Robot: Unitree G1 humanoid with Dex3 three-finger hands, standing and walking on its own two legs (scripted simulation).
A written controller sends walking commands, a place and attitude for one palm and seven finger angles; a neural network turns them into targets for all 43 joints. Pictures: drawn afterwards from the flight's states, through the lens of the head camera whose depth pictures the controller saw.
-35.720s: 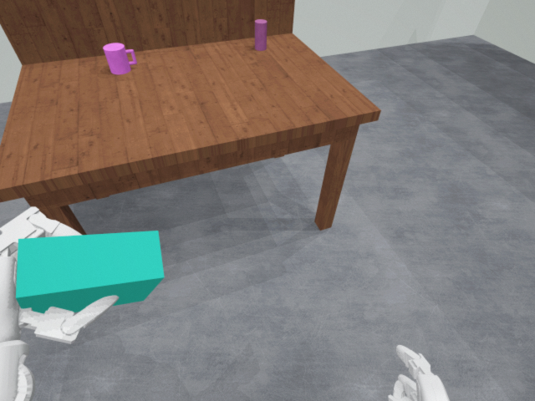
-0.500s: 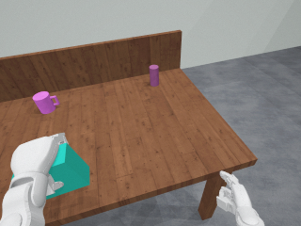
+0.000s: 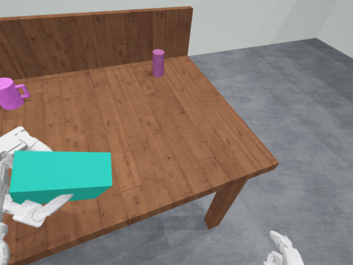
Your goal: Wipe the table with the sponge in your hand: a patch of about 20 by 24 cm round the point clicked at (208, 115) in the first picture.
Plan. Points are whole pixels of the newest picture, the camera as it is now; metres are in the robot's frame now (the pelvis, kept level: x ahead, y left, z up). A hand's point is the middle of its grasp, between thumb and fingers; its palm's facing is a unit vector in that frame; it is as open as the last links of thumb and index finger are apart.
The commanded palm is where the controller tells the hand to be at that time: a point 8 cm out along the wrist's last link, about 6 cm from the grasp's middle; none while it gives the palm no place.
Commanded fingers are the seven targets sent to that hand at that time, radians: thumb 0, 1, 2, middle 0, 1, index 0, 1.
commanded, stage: step back with the hand held close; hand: left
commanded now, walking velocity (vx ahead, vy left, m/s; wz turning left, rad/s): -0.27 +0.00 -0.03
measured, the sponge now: (76, 178) +0.23 +0.20 +0.15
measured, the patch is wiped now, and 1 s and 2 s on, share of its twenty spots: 1.00 1.00 1.00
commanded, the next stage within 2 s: stop stepping back and stand still in 1.10 s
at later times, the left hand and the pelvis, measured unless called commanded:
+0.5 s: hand (6, 220) +0.14 +0.24 +0.18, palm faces +0.44 -0.82 -0.35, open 9.4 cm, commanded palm +0.09 +0.28 +0.19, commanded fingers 0.00 0.10 1.30 -1.20 -1.60 -1.20 -1.60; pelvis -0.06 -0.01 -0.01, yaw +1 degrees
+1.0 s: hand out of the picture +0.09 +0.24 +0.18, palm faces +0.43 -0.81 -0.38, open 9.4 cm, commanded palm +0.03 +0.28 +0.19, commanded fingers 0.00 0.10 1.30 -1.20 -1.60 -1.20 -1.60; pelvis -0.12 -0.01 -0.02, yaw +2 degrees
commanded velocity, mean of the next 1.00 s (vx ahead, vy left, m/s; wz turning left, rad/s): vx -0.35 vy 0.00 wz -0.06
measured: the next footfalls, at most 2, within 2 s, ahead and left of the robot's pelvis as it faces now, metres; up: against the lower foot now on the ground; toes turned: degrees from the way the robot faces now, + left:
left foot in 1.26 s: -0.06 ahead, +0.11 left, +0.00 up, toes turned +4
right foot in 1.52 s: -0.23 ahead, -0.14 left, +0.00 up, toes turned -1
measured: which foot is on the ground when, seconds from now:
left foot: down 0.00-1.00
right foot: down 0.00-1.00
